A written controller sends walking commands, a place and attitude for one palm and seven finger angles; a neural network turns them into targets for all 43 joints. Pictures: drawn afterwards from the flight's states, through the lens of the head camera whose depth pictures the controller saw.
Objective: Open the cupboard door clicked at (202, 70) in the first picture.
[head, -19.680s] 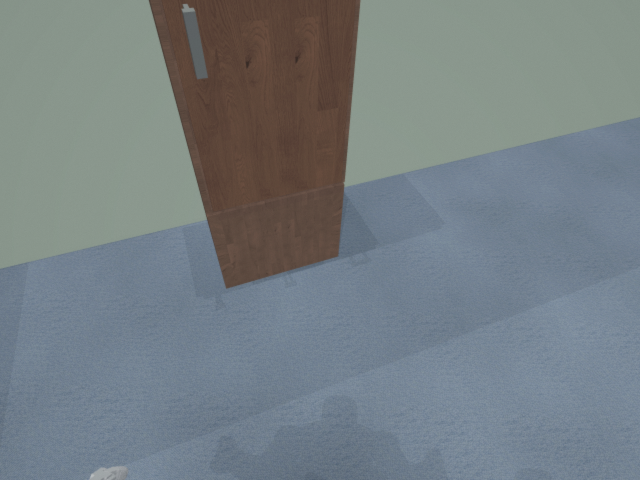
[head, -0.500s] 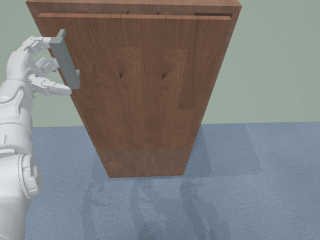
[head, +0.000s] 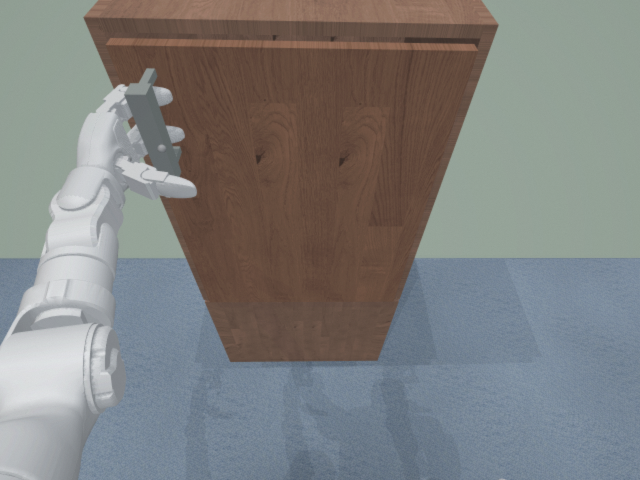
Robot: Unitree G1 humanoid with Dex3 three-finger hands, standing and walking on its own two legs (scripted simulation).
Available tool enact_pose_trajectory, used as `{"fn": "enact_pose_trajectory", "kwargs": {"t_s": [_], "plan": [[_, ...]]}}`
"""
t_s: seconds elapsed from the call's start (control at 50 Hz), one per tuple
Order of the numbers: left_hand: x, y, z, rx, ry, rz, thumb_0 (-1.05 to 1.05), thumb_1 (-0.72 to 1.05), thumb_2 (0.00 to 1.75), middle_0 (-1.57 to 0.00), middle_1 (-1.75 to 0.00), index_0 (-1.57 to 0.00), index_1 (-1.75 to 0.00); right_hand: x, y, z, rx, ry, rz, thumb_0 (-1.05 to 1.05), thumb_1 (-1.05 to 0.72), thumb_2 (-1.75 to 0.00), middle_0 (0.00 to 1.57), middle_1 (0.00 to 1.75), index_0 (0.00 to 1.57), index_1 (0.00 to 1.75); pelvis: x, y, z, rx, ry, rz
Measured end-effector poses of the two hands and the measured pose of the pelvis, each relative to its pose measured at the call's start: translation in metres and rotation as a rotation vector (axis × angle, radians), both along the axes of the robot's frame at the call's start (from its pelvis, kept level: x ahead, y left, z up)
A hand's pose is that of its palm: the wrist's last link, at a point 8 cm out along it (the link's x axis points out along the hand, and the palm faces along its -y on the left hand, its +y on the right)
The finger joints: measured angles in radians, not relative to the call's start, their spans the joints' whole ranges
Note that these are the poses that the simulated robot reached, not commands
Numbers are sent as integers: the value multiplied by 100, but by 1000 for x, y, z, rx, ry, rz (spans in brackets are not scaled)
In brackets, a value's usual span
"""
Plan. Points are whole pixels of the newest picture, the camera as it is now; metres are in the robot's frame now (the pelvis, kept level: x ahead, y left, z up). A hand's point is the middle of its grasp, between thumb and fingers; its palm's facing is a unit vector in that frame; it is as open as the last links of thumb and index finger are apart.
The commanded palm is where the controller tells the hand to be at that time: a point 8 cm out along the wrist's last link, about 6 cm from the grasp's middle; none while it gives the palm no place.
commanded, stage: slide the fingers in behind the handle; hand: left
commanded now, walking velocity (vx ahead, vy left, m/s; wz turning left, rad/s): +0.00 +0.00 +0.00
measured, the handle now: (160, 127) +0.51 +0.21 +0.17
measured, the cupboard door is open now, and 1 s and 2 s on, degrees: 0 0 17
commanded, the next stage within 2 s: close the thumb around the handle in 0.56 s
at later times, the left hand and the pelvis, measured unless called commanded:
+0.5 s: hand (171, 149) +0.46 +0.18 +0.17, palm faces +0.03 -1.00 +0.02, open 14.1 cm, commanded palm +0.44 +0.23 +0.17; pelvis +0.00 -0.01 +0.00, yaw -1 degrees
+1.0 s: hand (171, 148) +0.46 +0.18 +0.17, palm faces +0.02 -1.00 +0.01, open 10.7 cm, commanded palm +0.44 +0.23 +0.17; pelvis +0.00 +0.00 +0.00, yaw +0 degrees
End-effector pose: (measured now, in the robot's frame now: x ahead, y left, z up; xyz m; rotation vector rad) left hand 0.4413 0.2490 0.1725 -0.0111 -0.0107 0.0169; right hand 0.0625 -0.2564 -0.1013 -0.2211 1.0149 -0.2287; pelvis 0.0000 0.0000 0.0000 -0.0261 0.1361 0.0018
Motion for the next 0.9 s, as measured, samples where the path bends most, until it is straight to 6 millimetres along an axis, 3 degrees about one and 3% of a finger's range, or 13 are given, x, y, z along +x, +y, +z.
{"fn": "enact_pose_trajectory", "kwargs": {"t_s": [0.14, 0.44, 0.72, 0.9], "plan": [[0, -13, 1, 0, 1, 5, -2, -51, 30, -29, -122, -29, -121, -5, -3, -2, 5, 1, -7, 1, -91, -89, 20, 30, 20, 30, -1, -3, 1, 3, -7, -2], [-3, -13, 1, -1, 1, 19, -2, -50, 30, -28, -120, -29, -120, -17, -18, 0, -12, 16, -40, 1, -91, -89, 20, 30, 20, 30, -2, -10, 2, 7, -17, -11], [-1, -12, 1, -4, -1, 0, -2, -50, 30, -30, -122, -29, -120, -14, -17, 1, -19, 12, -42, 1, -91, -89, 20, 30, 20, 30, -2, -9, 2, 6, -11, -11], [-1, -12, 1, 2, -4, 7, -1, -25, 41, -31, -123, -31, -123, -11, -9, 0, -5, 5, -37, 1, -91, -89, 20, 30, 20, 30, -1, -5, 2, 5, -12, -12]]}}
